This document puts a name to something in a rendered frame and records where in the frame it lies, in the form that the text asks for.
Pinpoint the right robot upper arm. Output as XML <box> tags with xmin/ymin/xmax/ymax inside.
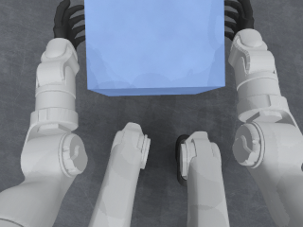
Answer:
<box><xmin>232</xmin><ymin>121</ymin><xmax>303</xmax><ymax>227</ymax></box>

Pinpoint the right robot forearm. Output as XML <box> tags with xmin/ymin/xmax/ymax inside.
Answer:
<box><xmin>228</xmin><ymin>28</ymin><xmax>303</xmax><ymax>136</ymax></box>

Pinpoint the left robot upper arm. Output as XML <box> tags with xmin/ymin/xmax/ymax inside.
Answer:
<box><xmin>0</xmin><ymin>132</ymin><xmax>88</xmax><ymax>227</ymax></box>

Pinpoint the robot right hand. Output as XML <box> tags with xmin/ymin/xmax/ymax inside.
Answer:
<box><xmin>223</xmin><ymin>0</ymin><xmax>255</xmax><ymax>42</ymax></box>

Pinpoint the robot left hand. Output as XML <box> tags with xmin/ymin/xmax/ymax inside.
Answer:
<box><xmin>53</xmin><ymin>0</ymin><xmax>86</xmax><ymax>51</ymax></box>

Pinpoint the robot left shin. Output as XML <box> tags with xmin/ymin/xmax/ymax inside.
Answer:
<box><xmin>110</xmin><ymin>122</ymin><xmax>144</xmax><ymax>154</ymax></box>

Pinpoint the left robot forearm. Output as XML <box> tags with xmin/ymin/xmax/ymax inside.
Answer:
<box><xmin>20</xmin><ymin>38</ymin><xmax>80</xmax><ymax>173</ymax></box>

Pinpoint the left robot thigh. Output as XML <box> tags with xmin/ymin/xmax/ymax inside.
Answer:
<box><xmin>88</xmin><ymin>129</ymin><xmax>151</xmax><ymax>227</ymax></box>

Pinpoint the carton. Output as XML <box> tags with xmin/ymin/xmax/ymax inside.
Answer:
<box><xmin>84</xmin><ymin>0</ymin><xmax>225</xmax><ymax>96</ymax></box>

